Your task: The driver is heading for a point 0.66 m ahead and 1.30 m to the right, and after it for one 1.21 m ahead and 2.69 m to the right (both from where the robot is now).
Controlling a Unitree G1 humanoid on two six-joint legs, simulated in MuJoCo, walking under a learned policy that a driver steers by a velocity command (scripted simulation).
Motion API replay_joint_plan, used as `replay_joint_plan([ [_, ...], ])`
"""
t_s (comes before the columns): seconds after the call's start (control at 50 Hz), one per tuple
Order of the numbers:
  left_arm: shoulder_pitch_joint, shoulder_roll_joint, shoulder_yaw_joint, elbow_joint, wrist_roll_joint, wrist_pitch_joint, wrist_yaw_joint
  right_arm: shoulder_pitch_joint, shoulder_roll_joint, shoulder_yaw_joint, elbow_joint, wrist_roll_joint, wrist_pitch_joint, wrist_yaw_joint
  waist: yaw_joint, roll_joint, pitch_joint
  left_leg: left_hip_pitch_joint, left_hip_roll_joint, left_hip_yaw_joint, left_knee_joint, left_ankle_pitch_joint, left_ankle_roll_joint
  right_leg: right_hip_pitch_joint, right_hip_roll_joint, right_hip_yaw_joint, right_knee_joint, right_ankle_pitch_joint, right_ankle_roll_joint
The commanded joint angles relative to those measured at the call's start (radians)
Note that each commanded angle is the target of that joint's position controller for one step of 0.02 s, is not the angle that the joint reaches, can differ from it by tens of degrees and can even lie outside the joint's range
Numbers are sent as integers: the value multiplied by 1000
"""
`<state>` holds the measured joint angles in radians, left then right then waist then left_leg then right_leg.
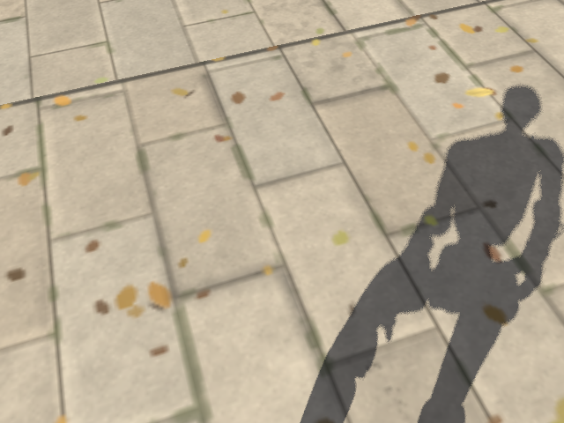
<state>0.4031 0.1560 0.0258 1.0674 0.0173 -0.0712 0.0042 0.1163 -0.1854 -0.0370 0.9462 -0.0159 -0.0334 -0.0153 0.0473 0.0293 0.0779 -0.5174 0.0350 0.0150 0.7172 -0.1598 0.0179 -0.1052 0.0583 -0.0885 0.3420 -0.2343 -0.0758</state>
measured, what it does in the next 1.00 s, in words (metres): steps on the spot, turning right: left foot, then right foot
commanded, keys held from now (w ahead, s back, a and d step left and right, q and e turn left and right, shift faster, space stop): e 0.86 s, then w+e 0.14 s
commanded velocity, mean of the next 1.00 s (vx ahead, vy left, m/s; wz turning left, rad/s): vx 0.06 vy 0.00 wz -0.53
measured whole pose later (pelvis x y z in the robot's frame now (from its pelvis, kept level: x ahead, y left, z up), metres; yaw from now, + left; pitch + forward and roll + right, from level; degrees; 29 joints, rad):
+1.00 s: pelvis +0.01 +0.00 +0.00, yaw -35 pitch +2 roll +1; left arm 0.28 0.28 0.08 0.76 0.02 0.04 -0.01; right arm 0.16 -0.27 -0.05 0.76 -0.02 0.03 -0.01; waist 0.04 -0.01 0.01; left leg -0.33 -0.04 -0.04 0.67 -0.44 -0.01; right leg -0.26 0.13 0.18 0.46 -0.21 -0.08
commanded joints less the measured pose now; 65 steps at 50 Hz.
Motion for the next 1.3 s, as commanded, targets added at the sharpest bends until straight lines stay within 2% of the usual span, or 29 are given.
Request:
replay_joint_plan([
  [0.02,-11,165,36,-59,3,8,10,73,-76,-12,-29,8,-6,-20,-42,-153,-79,114,-38,14,-63,-13,4,2,-249,187,46,772,-129],
  [0.08,-60,163,49,-82,-8,25,17,184,-106,-26,-5,0,-29,-34,-96,-98,-82,301,-16,-11,-305,144,27,-61,-206,241,197,514,-70],
  [0.1,-41,119,40,-114,-22,24,18,250,-184,-45,-7,-18,-44,-42,-93,42,-171,473,172,-162,-312,463,67,-157,-130,188,390,280,-30],
  [0.12,75,43,30,-115,-32,39,27,239,-254,-60,-33,-2,-32,-38,-54,229,-247,596,420,-369,-299,842,220,-330,46,56,651,-385,6],
  [0.14,80,121,53,-103,-7,62,32,233,-216,-55,-45,17,-14,-37,-64,166,-283,542,434,-395,-330,720,289,-372,23,83,818,-474,13],
  [0.16,17,144,65,-108,10,75,26,177,-152,-38,-65,13,-7,-39,-50,66,-200,449,371,-320,-370,517,272,-393,-16,115,870,-393,21],
  [0.18,-29,130,68,-121,14,84,18,105,-118,-26,-82,4,1,-44,-29,44,-128,360,314,-243,-410,360,237,-400,-45,122,860,-318,36],
  [0.22,-53,125,74,-136,20,107,7,66,-105,-21,-95,-8,8,-56,-11,95,-85,280,242,-130,-444,273,202,-383,-59,104,844,-231,69],
  [0.28,-57,113,73,-152,12,131,5,92,-123,-24,-95,-10,2,-55,-8,77,-121,289,242,-63,-440,274,215,-369,-51,83,796,-202,92],
  [0.36,-143,118,64,-209,10,155,-10,89,-158,-34,-105,-15,9,-46,-31,105,-126,290,265,-29,-465,68,214,-345,-79,62,635,-192,91],
  [0.46,-187,144,59,-272,-2,154,-35,81,-217,-53,-119,-21,28,-24,-52,113,-143,269,305,8,-445,-50,188,-218,-73,6,437,-217,52],
  [0.5,-139,147,60,-276,-5,146,-39,67,-238,-62,-125,-14,38,-19,-26,93,-145,234,307,43,-395,-74,138,-116,-62,-14,286,-155,22],
  [0.52,-98,157,62,-268,-4,137,-37,80,-236,-66,-119,-13,46,-15,-10,51,-134,177,292,86,-326,-85,84,-35,-52,7,162,-90,4],
  [0.54,-85,197,71,-267,2,124,-30,123,-202,-66,-107,-14,59,-5,-9,-105,-93,91,218,168,-148,-195,7,-4,-136,180,-39,-98,-23],
  [0.56,-104,346,99,-311,4,117,-19,124,-111,-44,-173,-6,68,-4,-35,-381,-47,-164,28,218,83,-491,-79,4,-437,624,-126,29,-126],
  [0.58,-61,360,112,-296,17,116,-2,-16,-148,-45,-201,-17,77,-17,36,-243,3,-146,10,42,243,-438,-73,-143,-445,595,-145,104,-208],
  [0.62,-192,278,88,-312,8,112,15,29,-150,-47,-185,10,72,-9,-63,-161,7,-94,17,-26,289,-228,-52,-178,-293,410,-114,56,-143],
  [0.68,-226,230,73,-347,-9,99,4,95,-178,-60,-153,-19,62,4,-74,-135,-98,-78,-13,-22,368,-156,-40,-62,-226,347,-56,291,-135],
  [0.86,-97,282,90,-345,-2,95,5,10,-160,-41,-228,2,71,-11,-5,-146,-110,-66,-35,-60,155,-242,-60,51,-245,492,-3,338,-184],
  [0.94,-109,293,97,-358,10,101,-13,-10,-169,-35,-259,-6,55,2,4,-158,-105,49,-66,-52,30,-293,-36,-49,-205,606,-76,-215,-197],
  [0.98,-144,299,101,-368,12,101,-23,24,-168,-31,-264,2,40,1,-28,-155,-84,173,-90,-53,-83,-310,-12,-139,-185,643,-79,-294,-181],
  [1.02,-235,282,99,-390,-3,100,-19,177,-154,-29,-223,9,21,-14,-140,-103,-67,493,-91,-45,-366,-161,23,-359,-87,584,-6,-362,-98],
  [1.04,-243,220,85,-408,-10,90,-12,256,-236,-47,-206,-1,10,-30,-163,39,-71,668,72,-203,-468,-294,50,-546,6,457,186,-436,-24],
  [1.06,-219,147,62,-434,-17,77,-10,278,-348,-65,-223,-13,6,-33,-153,217,-119,710,359,-598,-598,-619,120,-674,144,254,481,-404,14],
  [1.08,-271,237,76,-437,24,70,-11,208,-345,-71,-218,-30,5,-32,-114,90,9,532,379,-637,-618,-659,163,-721,47,259,596,-257,17],
  [1.12,-206,255,86,-398,22,65,-40,106,-229,-42,-236,-9,-7,-19,-36,62,49,462,267,-442,-615,-517,131,-660,-4,250,667,-114,34],
  [1.14,-174,249,86,-377,25,69,-54,95,-213,-37,-243,-6,-15,-15,-33,97,30,466,218,-340,-616,-406,114,-640,-7,221,713,-68,47],
  [1.2,-209,219,74,-387,22,77,-78,177,-198,-35,-217,-8,-37,0,-65,78,10,502,188,-181,-603,-170,118,-676,-40,188,793,15,63],
  [1.3,-342,197,59,-429,23,80,-90,280,-202,-40,-172,-8,-51,12,-114,70,36,570,199,-53,-588,77,128,-750,-69,149,687,79,81],
])
Next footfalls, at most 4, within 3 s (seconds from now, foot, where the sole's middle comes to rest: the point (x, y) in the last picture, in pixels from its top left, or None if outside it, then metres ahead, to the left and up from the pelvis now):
0.10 left None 0.16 0.10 -0.78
0.54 right None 0.01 -0.09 -0.78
1.04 left None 0.11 0.07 -0.78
1.52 right None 0.16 -0.31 -0.78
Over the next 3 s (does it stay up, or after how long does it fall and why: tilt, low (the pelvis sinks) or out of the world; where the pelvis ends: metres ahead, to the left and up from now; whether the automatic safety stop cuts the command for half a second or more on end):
stays up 0.42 -0.90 0.00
